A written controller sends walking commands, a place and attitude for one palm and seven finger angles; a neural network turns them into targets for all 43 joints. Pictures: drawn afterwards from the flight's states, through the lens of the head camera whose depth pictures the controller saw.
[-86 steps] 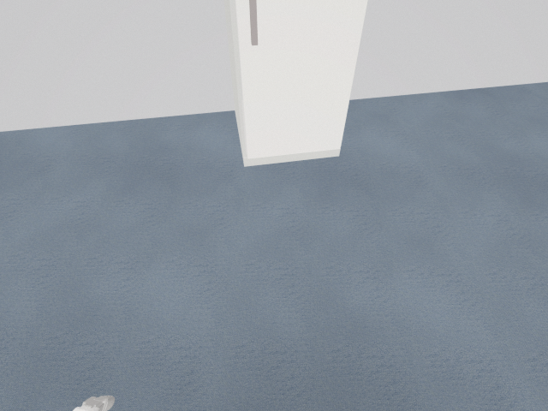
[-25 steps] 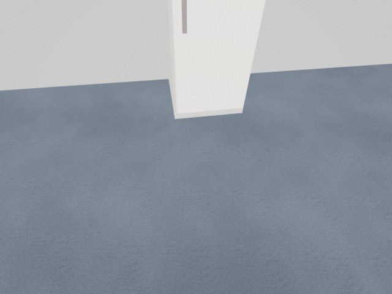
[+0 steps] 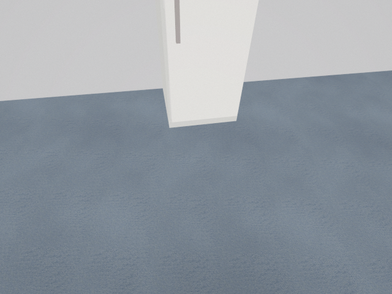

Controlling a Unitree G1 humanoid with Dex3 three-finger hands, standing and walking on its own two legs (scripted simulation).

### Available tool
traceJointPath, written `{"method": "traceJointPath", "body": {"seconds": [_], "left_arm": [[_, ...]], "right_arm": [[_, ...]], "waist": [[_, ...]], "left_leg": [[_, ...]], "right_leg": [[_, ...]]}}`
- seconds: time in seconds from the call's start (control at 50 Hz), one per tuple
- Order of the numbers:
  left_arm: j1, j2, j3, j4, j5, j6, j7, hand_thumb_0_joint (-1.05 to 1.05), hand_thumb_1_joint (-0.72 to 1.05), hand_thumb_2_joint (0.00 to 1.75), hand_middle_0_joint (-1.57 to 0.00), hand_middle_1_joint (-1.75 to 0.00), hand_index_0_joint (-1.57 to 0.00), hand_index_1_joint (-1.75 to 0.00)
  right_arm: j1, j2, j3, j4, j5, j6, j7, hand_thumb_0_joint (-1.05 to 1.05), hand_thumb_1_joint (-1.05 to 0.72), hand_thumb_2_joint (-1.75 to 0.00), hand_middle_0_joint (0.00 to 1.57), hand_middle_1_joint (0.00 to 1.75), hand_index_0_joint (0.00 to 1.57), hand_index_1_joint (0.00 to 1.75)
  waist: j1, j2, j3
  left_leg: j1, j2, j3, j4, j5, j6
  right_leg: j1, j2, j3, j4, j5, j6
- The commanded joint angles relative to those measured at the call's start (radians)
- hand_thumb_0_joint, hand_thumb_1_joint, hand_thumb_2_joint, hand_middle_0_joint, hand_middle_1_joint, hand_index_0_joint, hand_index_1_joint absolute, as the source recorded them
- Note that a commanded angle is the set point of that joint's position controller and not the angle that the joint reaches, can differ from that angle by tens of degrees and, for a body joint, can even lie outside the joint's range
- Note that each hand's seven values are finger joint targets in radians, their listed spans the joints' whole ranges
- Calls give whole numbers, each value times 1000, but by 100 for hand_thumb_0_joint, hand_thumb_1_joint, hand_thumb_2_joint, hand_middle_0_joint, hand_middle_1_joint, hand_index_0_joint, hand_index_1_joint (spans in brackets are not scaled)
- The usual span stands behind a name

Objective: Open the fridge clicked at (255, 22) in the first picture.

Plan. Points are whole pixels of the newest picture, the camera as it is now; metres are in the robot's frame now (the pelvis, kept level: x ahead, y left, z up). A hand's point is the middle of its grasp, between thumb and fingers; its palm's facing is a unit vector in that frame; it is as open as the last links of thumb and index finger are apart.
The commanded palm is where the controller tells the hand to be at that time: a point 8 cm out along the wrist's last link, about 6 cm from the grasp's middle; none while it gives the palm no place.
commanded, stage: walk to a spot facing it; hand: left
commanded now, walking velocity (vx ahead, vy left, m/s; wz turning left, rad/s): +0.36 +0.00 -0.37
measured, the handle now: (176, 4) +1.41 +0.21 +0.12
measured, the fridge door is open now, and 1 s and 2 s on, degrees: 0 0 0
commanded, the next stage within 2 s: turn to face it in 1.52 s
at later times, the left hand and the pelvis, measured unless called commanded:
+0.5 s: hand out of the picture +0.08 +0.12 -0.17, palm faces -0.06 -0.99 -0.14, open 7.3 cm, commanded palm none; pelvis +0.14 -0.03 +0.00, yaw -8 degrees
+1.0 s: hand (160, 187) +0.47 +0.15 -0.16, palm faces -0.22 -0.96 -0.17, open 7.3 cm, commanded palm none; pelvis +0.36 -0.01 +0.00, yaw -16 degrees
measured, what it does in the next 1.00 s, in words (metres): walks ahead, turning right: left foot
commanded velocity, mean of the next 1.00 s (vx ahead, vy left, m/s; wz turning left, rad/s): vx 0.37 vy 0.00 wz -0.22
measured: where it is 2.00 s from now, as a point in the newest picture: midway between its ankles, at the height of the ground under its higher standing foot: (224, 215)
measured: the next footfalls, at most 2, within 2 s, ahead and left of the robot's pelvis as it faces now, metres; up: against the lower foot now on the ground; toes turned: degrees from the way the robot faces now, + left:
left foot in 0.68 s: +0.40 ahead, +0.08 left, +0.00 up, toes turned -1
right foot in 1.16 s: +0.50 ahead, -0.20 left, +0.00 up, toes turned -27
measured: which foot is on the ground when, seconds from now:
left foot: down 0.00-0.22, up 0.24-0.66, down 0.68-1.00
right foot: down 0.00-0.68, up 0.70-1.00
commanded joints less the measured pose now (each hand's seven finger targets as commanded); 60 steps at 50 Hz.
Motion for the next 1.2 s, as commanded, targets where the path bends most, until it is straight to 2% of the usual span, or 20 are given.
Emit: {"method": "traceJointPath", "body": {"seconds": [0.0,0.08,0.12,0.16,0.2,0.22,0.26,0.34,0.54,0.6,0.62,0.66,0.68,0.72,0.8,1.04,1.1,1.12,1.16,1.18], "left_arm": [[40,106,38,-73,-1,-18,-4,0,90,90,-20,-30,-20,-30],[-44,28,39,-143,-3,-46,-10,0,90,90,-20,-30,-20,-30],[-42,1,45,-143,-4,-57,-15,0,90,90,-20,-30,-20,-30],[160,-14,54,-68,-1,-62,-20,0,90,90,-20,-30,-20,-30],[451,148,93,21,-8,-81,10,0,90,90,-20,-30,-20,-30],[457,116,81,31,-13,-81,21,0,90,90,-20,-30,-20,-30],[346,46,63,4,-6,-80,31,0,90,90,-20,-30,-20,-30],[277,-16,46,-6,0,-95,35,0,90,90,-20,-30,-20,-30],[303,-18,52,37,2,-101,47,0,90,90,-20,-30,-20,-30],[277,4,63,34,1,-98,44,0,90,90,-20,-30,-20,-30],[278,-9,64,30,-4,-98,41,0,90,90,-20,-30,-20,-30],[324,-97,52,-17,-18,-97,21,0,90,90,-20,-30,-20,-30],[260,-79,53,-33,-9,-92,25,0,90,90,-20,-30,-20,-30],[153,-91,58,-49,3,-78,8,0,90,90,-20,-30,-20,-30],[207,-133,62,-40,14,-33,-6,0,90,90,-20,-30,-20,-30],[-123,-92,67,-160,12,-39,-21,0,90,90,-20,-30,-20,-30],[-15,-66,71,-118,13,-55,-16,0,90,90,-20,-30,-20,-30],[118,-18,84,-74,15,-67,-10,0,90,90,-20,-30,-20,-30],[336,156,120,-15,-6,-79,12,0,90,90,-20,-30,-20,-30],[294,144,119,-18,-9,-77,19,0,90,90,-20,-30,-20,-30]], "right_arm": [[84,-138,-41,-44,-4,-32,-11,0,-90,-90,20,30,20,30],[222,-154,-73,-27,1,-58,-20,0,-90,-90,20,30,20,30],[219,-125,-68,-19,-6,-64,-23,0,-90,-90,20,30,20,30],[136,-103,-62,-31,-4,-63,-24,0,-90,-90,20,30,20,30],[21,-5,-42,-116,11,-82,-8,0,-90,-90,20,30,20,30],[-42,-29,-53,-121,6,-82,-9,0,-90,-90,20,30,20,30],[-34,13,-59,-98,2,-74,-4,0,-90,-90,20,30,20,30],[50,62,-66,-67,-4,-43,9,0,-90,-90,20,30,20,30],[-138,88,-67,-162,9,-59,32,0,-90,-90,20,30,20,30],[32,50,-78,-116,-1,-73,13,0,-90,-90,20,30,20,30],[182,14,-87,-70,-8,-77,0,0,-90,-90,20,30,20,30],[385,-166,-122,-33,-15,-75,-14,0,-90,-90,20,30,20,30],[305,-129,-115,-38,-2,-70,-17,0,-90,-90,20,30,20,30],[154,-4,-88,-72,-3,-78,-17,0,-90,-90,20,30,20,30],[99,47,-72,-67,-3,-102,-22,0,-90,-90,20,30,20,30],[257,-14,-86,-18,-16,-86,-14,0,-90,-90,20,30,20,30],[257,-10,-79,-6,-12,-77,-14,0,-90,-90,20,30,20,30],[249,3,-75,-11,-2,-80,-9,0,-90,-90,20,30,20,30],[183,44,-60,-86,11,-88,0,0,-90,-90,20,30,20,30],[107,36,-70,-87,9,-85,-2,0,-90,-90,20,30,20,30]], "waist": [[-26,44,145],[-79,201,157],[-58,160,151],[49,69,78],[143,-345,43],[144,-202,84],[75,-42,157],[-6,-80,141],[19,-103,185],[-63,-70,79],[-121,-47,2],[-136,290,-169],[-120,206,-113],[-66,121,97],[20,113,87],[-59,88,127],[3,79,61],[65,21,-20],[120,-252,-131],[127,-166,-96]], "left_leg": [[-56,116,-119,-96,-271,76],[170,338,-321,-219,-17,222],[123,329,-217,-155,210,203],[-87,207,-19,76,190,105],[-547,12,144,612,-250,16],[-578,55,30,695,-233,26],[-595,106,5,734,-116,19],[-512,111,44,632,40,-16],[-398,72,90,264,162,16],[-107,-3,137,129,137,48],[109,13,108,91,153,68],[383,454,-508,-142,33,234],[249,465,-532,-244,-205,237],[-31,391,-363,-302,-301,192],[-210,292,-68,-313,-89,152],[54,303,68,-260,120,157],[66,249,149,-34,352,103],[-49,210,205,183,412,69],[-505,41,187,716,-259,10],[-544,90,73,810,-227,20]], "right_leg": [[-201,-60,131,-23,-278,-58],[-466,-37,-47,327,-235,-10],[-375,-74,-65,270,-242,-10],[11,-35,-116,34,-35,-24],[324,-408,521,-238,47,-185],[260,-411,547,-246,96,-224],[161,-381,426,-245,70,-232],[53,-274,192,-281,182,-170],[95,-236,92,-273,397,-132],[92,-201,41,-23,651,-110],[2,-164,18,176,627,-88],[-353,28,-72,780,-255,-32],[-413,-17,-8,896,-251,-42],[-466,-110,-9,902,-93,-34],[-333,-157,-36,725,-4,-6],[-306,-120,-146,172,47,14],[-84,-47,-212,21,70,-18],[153,-90,-139,-4,79,-62],[468,-475,434,-166,190,-247],[374,-467,405,-181,145,-250]]}}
